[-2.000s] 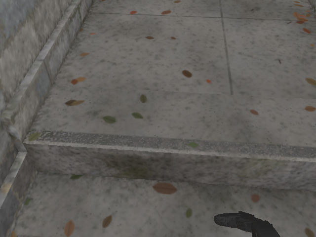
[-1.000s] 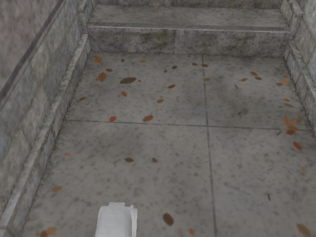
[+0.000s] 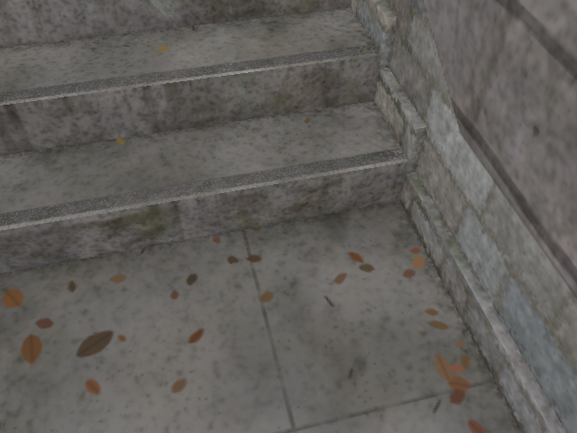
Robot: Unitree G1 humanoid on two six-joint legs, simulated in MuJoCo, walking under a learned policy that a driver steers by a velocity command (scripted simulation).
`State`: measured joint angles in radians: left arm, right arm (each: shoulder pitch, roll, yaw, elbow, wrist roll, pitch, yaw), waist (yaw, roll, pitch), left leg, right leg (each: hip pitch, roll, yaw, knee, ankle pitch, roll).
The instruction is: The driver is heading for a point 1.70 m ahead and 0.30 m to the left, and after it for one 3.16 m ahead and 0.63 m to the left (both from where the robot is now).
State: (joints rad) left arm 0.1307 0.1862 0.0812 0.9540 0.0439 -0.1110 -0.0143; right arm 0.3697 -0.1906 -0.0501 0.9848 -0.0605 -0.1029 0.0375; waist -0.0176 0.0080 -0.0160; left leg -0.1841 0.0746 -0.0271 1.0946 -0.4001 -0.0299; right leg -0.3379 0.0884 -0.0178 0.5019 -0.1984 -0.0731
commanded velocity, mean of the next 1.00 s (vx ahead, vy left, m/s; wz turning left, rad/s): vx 0.50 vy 0.00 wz -0.11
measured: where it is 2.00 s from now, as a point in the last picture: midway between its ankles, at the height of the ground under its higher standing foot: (254, 275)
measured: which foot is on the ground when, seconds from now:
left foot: up 0.00-0.40, down 0.42-0.88, up 0.90-1.00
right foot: down 0.00-0.42, up 0.44-0.86, down 0.88-1.00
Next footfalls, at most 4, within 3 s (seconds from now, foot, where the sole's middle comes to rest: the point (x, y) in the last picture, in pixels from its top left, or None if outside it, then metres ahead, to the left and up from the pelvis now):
0.42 left None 0.43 0.14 -0.77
0.88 right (332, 397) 0.59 -0.09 -0.77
1.40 left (234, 300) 0.86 0.15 -0.77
2.14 right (246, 157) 1.24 0.13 -0.60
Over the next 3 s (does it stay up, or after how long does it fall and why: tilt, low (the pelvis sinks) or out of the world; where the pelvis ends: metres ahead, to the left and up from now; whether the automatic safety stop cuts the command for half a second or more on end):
stays up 1.48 0.39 0.33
